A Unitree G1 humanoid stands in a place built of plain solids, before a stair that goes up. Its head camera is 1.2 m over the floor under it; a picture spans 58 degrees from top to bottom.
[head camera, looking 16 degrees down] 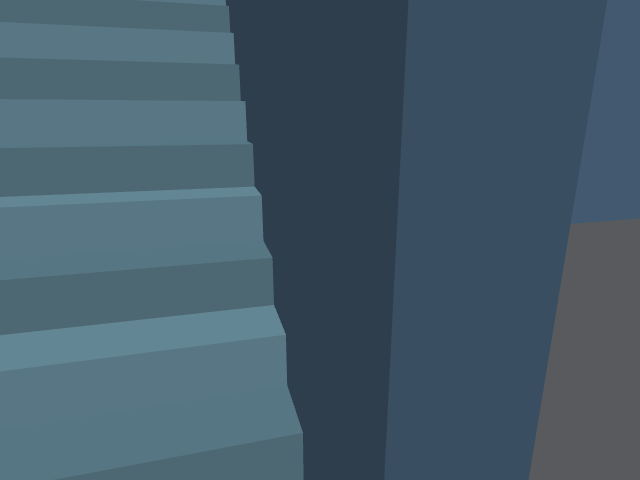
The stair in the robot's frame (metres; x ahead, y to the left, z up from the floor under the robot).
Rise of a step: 0.21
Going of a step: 0.27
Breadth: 1.60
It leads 15 degrees to the left of straight ahead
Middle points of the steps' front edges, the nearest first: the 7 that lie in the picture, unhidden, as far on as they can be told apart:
1.23 0.90 0.43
1.49 0.97 0.64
1.75 1.04 0.85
2.00 1.11 1.07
2.26 1.18 1.28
2.52 1.25 1.49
2.78 1.32 1.70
